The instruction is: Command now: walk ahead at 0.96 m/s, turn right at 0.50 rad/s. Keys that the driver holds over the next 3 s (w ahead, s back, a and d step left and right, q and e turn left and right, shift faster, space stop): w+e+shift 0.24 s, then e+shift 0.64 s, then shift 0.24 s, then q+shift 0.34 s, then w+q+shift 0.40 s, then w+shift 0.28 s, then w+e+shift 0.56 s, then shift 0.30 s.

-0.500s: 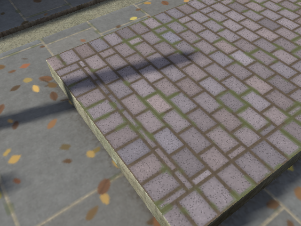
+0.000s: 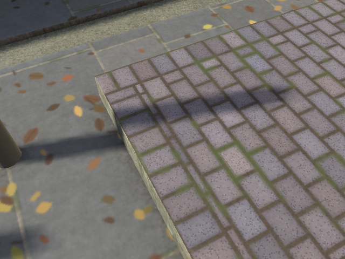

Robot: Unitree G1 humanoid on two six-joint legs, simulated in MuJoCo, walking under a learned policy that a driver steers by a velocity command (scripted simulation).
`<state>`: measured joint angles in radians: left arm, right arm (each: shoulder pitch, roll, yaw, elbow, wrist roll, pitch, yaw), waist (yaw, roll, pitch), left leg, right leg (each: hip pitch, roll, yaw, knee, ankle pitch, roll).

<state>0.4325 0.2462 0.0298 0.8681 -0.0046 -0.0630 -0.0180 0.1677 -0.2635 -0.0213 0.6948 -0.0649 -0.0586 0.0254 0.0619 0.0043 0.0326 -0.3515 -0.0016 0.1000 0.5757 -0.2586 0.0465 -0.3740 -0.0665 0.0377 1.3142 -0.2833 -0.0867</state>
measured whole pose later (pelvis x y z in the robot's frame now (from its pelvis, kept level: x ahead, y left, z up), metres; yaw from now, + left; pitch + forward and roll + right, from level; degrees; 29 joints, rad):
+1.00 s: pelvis +0.63 -0.10 +0.15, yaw -53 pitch +3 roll +4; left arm 0.09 0.33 0.02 0.61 0.01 -0.08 -0.11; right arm 0.29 -0.32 -0.06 0.72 0.00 -0.09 -0.06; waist -0.11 -0.01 -0.03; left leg -0.33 0.03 0.11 0.43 -0.15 -0.03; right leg -0.58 -0.09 -0.01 0.93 -0.37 0.08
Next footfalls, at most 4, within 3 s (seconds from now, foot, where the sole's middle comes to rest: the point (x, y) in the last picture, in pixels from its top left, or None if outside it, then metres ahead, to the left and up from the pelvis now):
0.36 right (215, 242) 0.47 -0.08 -0.62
0.74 left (210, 157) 0.81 -0.06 -0.62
1.06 right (260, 210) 0.59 -0.24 -0.62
1.40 left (207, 169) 0.75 -0.05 -0.62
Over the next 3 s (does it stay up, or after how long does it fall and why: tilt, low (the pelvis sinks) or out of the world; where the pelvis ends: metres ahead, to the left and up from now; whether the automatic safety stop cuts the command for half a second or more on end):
stays up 1.48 -0.43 0.15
